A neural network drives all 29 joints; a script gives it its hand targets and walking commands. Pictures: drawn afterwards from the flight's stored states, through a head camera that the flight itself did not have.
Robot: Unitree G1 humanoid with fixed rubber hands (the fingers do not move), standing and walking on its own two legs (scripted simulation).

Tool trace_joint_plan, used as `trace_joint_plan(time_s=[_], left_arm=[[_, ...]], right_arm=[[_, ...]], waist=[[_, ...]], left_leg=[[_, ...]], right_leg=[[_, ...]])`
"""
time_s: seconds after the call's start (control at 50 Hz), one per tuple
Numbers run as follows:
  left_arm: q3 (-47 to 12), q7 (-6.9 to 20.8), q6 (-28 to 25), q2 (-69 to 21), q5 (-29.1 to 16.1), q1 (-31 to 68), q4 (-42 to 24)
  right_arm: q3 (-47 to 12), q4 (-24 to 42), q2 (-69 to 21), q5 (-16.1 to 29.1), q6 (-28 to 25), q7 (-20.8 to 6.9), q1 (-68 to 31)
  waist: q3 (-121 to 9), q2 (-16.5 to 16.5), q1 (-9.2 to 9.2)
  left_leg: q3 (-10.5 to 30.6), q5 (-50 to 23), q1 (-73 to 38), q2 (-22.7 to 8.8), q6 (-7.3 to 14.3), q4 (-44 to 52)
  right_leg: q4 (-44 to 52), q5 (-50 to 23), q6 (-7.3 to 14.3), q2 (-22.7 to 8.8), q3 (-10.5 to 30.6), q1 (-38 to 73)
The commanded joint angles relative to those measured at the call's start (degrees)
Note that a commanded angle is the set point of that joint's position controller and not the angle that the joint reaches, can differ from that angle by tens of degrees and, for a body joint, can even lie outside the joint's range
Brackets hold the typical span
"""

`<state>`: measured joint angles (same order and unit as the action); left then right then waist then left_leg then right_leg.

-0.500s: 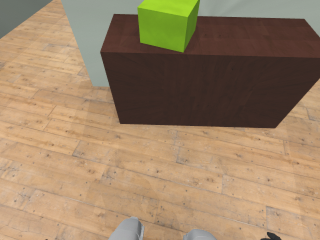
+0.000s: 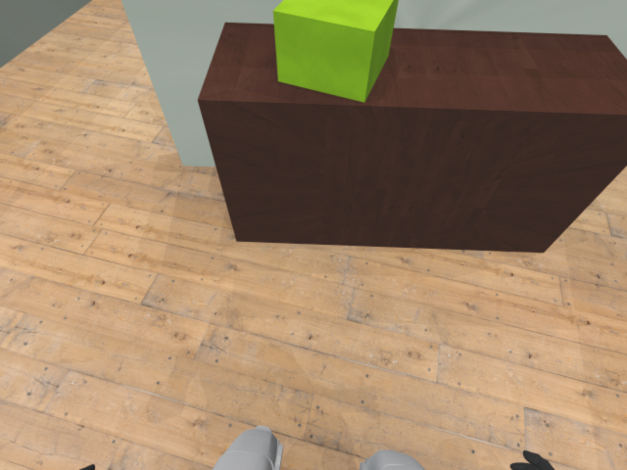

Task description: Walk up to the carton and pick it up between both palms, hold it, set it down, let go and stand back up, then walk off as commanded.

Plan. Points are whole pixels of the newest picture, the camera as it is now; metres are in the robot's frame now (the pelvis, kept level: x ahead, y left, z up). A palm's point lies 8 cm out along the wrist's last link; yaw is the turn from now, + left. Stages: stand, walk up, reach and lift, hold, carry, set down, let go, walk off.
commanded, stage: stand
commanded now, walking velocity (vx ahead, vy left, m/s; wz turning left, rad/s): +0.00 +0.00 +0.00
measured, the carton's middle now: (337, 36) +1.05 -0.02 -0.02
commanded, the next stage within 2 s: none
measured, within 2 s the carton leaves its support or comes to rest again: neither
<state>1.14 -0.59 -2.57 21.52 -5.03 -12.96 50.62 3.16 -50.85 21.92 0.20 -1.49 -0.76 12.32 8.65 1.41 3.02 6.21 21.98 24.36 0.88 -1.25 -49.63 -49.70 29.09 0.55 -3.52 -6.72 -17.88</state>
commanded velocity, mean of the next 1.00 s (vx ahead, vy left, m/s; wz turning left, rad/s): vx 0.00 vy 0.00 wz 0.00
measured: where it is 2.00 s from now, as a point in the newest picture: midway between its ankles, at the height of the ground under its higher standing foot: outside the picture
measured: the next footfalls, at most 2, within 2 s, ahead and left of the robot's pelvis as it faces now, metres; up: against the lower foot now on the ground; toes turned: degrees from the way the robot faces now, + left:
none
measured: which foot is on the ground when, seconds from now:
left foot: down 0.00-1.00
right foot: down 0.00-1.00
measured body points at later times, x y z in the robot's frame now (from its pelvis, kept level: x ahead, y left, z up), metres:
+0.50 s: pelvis -0.03 +0.01 +0.00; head -0.02 +0.02 +0.45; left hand +0.04 +0.32 -0.12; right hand +0.06 -0.30 -0.11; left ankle +0.04 +0.14 -0.70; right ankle -0.02 -0.11 -0.70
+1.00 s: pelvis -0.03 +0.01 +0.00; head -0.01 +0.01 +0.45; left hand +0.04 +0.32 -0.12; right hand +0.07 -0.30 -0.11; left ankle +0.04 +0.14 -0.70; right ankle -0.02 -0.11 -0.70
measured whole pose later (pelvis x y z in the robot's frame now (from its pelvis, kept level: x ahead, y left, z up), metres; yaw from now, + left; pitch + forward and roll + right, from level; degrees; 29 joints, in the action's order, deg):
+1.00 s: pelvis -0.03 +0.01 +0.00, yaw +0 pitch -4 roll -1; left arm 1.1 -0.6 -1.1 21.5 -5.0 -12.8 50.6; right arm 3.2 -50.9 21.4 0.2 -1.4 -0.8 12.0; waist 7.2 0.6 1.7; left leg 6.2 19.6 24.4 0.9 -1.3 -48.1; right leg -48.0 25.6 0.1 -3.6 -6.7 -17.9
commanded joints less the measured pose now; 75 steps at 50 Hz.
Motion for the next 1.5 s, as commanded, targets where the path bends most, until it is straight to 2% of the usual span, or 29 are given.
trace_joint_plan(time_s=[0.0,0.02,0.04,0.06,0.08,0.1,0.12,0.14,0.16,0.18,0.22,0.24,0.28,0.34,0.38,0.44,0.48,0.52,0.6,0.66,0.7,0.76,0.82,0.92,1.14,1.26,1.3,1.38,1.48], left_arm=[[4.08,-1.38,-1.1,12.48,4.69,4.12,-1.84],[3.92,-1.44,-0.93,11.97,4.5,4.59,-2.09],[3.92,-1.51,-0.85,12.04,4.67,4.02,-1.43],[3.96,-1.59,-0.82,12.0,4.99,3.84,-1.27],[3.97,-1.51,-0.9,12.33,5.3,1.91,-0.64],[4.17,-1.4,-1.13,13.42,5.61,0.1,-0.08],[4.45,-1.34,-1.42,15.41,6.05,-0.17,-0.02],[4.55,-1.15,-1.72,17.08,6.41,1.95,-0.81],[4.41,-1.04,-1.72,17.16,6.55,4.46,-0.85],[4.09,-0.97,-1.55,16.22,6.42,6.3,-0.84],[3.48,-0.89,-1.05,13.59,6.03,6.95,-0.75],[3.31,-0.76,-0.87,12.8,5.66,6.9,-0.51],[3.23,-0.75,-0.47,12.46,5.62,6.36,-0.41],[3.14,-0.62,-0.25,12.64,6.01,6.89,-0.25],[3.0,-0.45,-0.1,12.8,6.15,6.86,0.04],[2.83,-0.17,-0.04,12.4,6.23,7.32,0.21],[3.01,-0.15,-0.15,13.09,6.35,6.85,0.4],[2.97,-0.04,-0.11,12.9,6.31,6.69,0.4],[3.07,0.06,-0.14,12.93,6.52,6.71,0.32],[2.93,0.14,-0.19,12.66,6.41,5.82,0.38],[3.16,0.09,-0.29,13.61,6.43,5.92,0.41],[2.86,0.07,-0.45,13.21,6.17,6.3,0.05],[2.87,-0.07,-0.41,12.89,6.01,6.0,0.1],[2.79,-0.07,-0.45,13.35,6.05,6.23,0.12],[2.91,0.11,-0.27,13.42,5.98,6.64,-0.26],[2.79,0.04,-0.23,13.09,6.06,7.31,-0.56],[2.55,0.05,-0.16,12.49,6.0,6.2,-0.38],[2.68,0.05,-0.13,13.02,6.12,6.33,-0.3],[2.65,0.09,-0.15,12.79,6.06,6.31,-0.39]], right_arm=[[4.1,2.0,15.98,-0.16,-2.21,1.57,-0.78],[4.1,2.39,16.74,-0.01,-1.95,1.66,-1.5],[4.12,2.43,16.88,0.05,-1.79,1.69,-4.07],[3.7,2.84,15.83,-0.12,-1.68,1.62,-6.61],[3.24,3.04,14.09,-0.08,-1.59,1.54,-8.86],[2.94,3.41,12.56,0.37,-1.35,1.44,-9.9],[2.7,3.48,11.65,0.6,-1.0,1.4,-9.4],[2.47,3.5,11.35,0.87,-0.62,1.36,-8.63],[2.45,2.98,11.7,0.58,-0.38,1.39,-7.66],[2.41,2.35,11.76,0.3,-0.35,1.28,-6.59],[2.47,1.7,12.08,-0.15,-0.5,1.06,-5.92],[2.56,1.65,12.71,-0.36,-0.7,1.05,-6.09],[2.26,1.99,12.58,-0.34,-0.67,1.02,-7.4],[1.83,1.9,12.19,-0.56,-0.59,1.1,-8.46],[2.0,1.78,12.42,-0.74,-0.53,1.12,-8.15],[1.81,1.24,12.09,-0.81,-0.56,0.89,-7.72],[1.96,1.36,12.48,-0.84,-0.66,0.83,-8.07],[1.97,0.99,12.67,-0.9,-0.64,0.83,-7.52],[1.98,1.21,12.37,-0.84,-0.79,0.71,-7.88],[1.95,1.48,12.09,-0.83,-0.73,0.79,-8.7],[2.19,1.27,12.51,-0.78,-0.83,0.95,-8.05],[2.16,1.49,12.33,-0.74,-0.59,0.95,-7.78],[1.8,1.47,12.11,-0.58,-0.47,0.93,-7.99],[1.67,1.21,11.91,-0.44,-0.37,1.02,-7.41],[1.7,1.39,12.65,-0.61,-0.41,0.96,-7.95],[1.56,1.49,12.02,-0.57,-0.33,0.96,-7.89],[1.52,1.45,12.12,-0.65,-0.29,0.98,-7.58],[1.5,1.28,12.22,-0.59,-0.22,1.03,-7.45],[1.49,1.49,12.14,-0.56,-0.27,1.0,-7.95]], waist=[[-18.4,0.68,-4.14],[-18.86,2.15,-3.89],[-17.75,3.26,-3.04],[-15.4,4.36,-1.93],[-14.56,3.89,-0.6],[-14.08,1.03,0.0],[-12.86,-1.37,-0.41],[-11.37,-3.01,-1.26],[-10.9,-3.5,-2.22],[-9.93,-3.69,-3.03],[-9.91,-3.73,-2.93],[-10.82,-2.47,-2.65],[-10.14,-0.96,-2.26],[-8.01,-0.67,-2.04],[-6.9,-1.35,-2.77],[-5.32,-0.82,-2.79],[-5.77,-0.49,-2.53],[-5.15,-1.57,-2.47],[-5.1,-0.47,-2.18],[-5.1,-0.96,-1.7],[-6.71,-1.98,-2.41],[-7.88,-2.33,-2.67],[-8.65,-1.83,-2.16],[-9.33,-2.13,-2.65],[-9.52,-1.11,-2.7],[-9.11,-2.65,-2.87],[-8.91,-1.56,-2.93],[-9.02,-2.33,-3.01],[-8.61,-1.42,-2.82]], left_leg=[[13.78,-35.06,-16.68,-10.51,14.66,11.81],[16.98,-33.1,-15.55,-11.97,16.02,13.71],[17.9,-31.77,-12.78,-11.8,15.82,14.07],[15.61,-30.99,-8.43,-11.06,14.23,13.67],[11.74,-29.81,-4.45,-9.03,11.17,11.33],[5.57,-27.14,-1.28,-5.86,7.62,7.29],[0.93,-22.21,-1.1,-2.68,4.64,3.3],[-2.01,-14.08,-2.38,-1.35,3.42,3.01],[-2.4,-10.34,-4.16,-1.48,3.64,3.9],[-2.41,-12.32,-6.32,-2.23,4.11,6.47],[0.39,-17.88,-9.43,-3.27,5.62,10.32],[2.25,-19.42,-10.17,-3.99,6.52,11.28],[4.16,-17.15,-7.81,-4.68,6.99,13.05],[4.25,-10.32,-5.54,-3.98,6.31,14.77],[3.55,-6.65,-6.28,-3.57,5.63,14.97],[4.83,-1.32,-5.21,-3.58,6.01,16.77],[4.87,-1.27,-4.54,-3.44,5.87,16.78],[5.13,0.91,-4.57,-3.37,6.01,17.22],[5.96,1.2,-3.66,-3.94,6.09,18.28],[6.0,-0.89,-3.19,-3.74,6.04,17.3],[4.62,-4.86,-5.13,-3.16,5.59,15.18],[4.19,-10.05,-6.96,-3.48,5.57,14.35],[4.33,-11.26,-6.58,-4.01,6.03,14.46],[3.3,-13.21,-7.45,-4.0,5.82,14.05],[3.75,-10.57,-7.18,-4.18,6.01,15.07],[3.18,-10.5,-6.91,-4.04,5.84,14.77],[3.29,-10.19,-6.96,-4.17,5.87,15.0],[3.34,-9.85,-7.26,-4.2,5.96,15.04],[3.51,-9.22,-6.29,-4.27,5.93,15.36]], right_leg=[[0.11,-30.63,1.49,0.15,7.56,-1.18],[-0.24,-24.86,1.45,0.68,7.76,-0.43],[2.16,-21.15,1.72,0.71,8.65,0.68],[5.53,-18.93,2.0,0.01,8.58,2.88],[10.55,-20.2,2.99,-1.48,9.66,6.53],[14.95,-21.33,4.74,-4.51,12.69,8.65],[19.1,-24.5,7.7,-9.33,17.68,6.91],[20.9,-26.17,10.16,-12.46,19.35,3.49],[20.31,-24.34,10.79,-13.02,18.89,1.31],[19.46,-20.97,9.57,-11.29,16.45,-0.94],[18.35,-14.68,6.15,-7.16,12.51,-3.11],[17.99,-12.29,4.79,-5.78,11.18,-2.95],[18.54,-8.72,3.81,-4.55,10.88,-1.57],[20.69,-2.68,4.18,-5.34,12.66,-2.36],[22.71,0.57,4.27,-5.66,13.23,-4.41],[23.32,4.8,4.06,-5.15,13.41,-5.43],[23.3,5.95,3.91,-5.13,13.38,-4.86],[23.78,6.57,3.95,-4.88,13.64,-5.43],[22.24,6.3,3.63,-4.22,12.41,-4.87],[22.43,5.03,3.6,-4.26,12.73,-4.11],[22.85,2.08,4.03,-5.39,14.07,-4.09],[21.67,-3.15,3.73,-5.35,13.04,-3.81],[21.04,-4.99,3.67,-5.09,12.82,-2.78],[21.35,-6.34,3.76,-5.4,12.89,-2.71],[21.17,-4.88,3.59,-5.0,12.18,-2.89],[21.7,-5.13,3.82,-5.24,12.21,-2.95],[21.58,-5.41,3.74,-5.02,12.17,-3.0],[21.62,-5.18,3.82,-4.89,12.33,-3.1],[21.52,-4.79,3.74,-4.78,12.15,-2.99]])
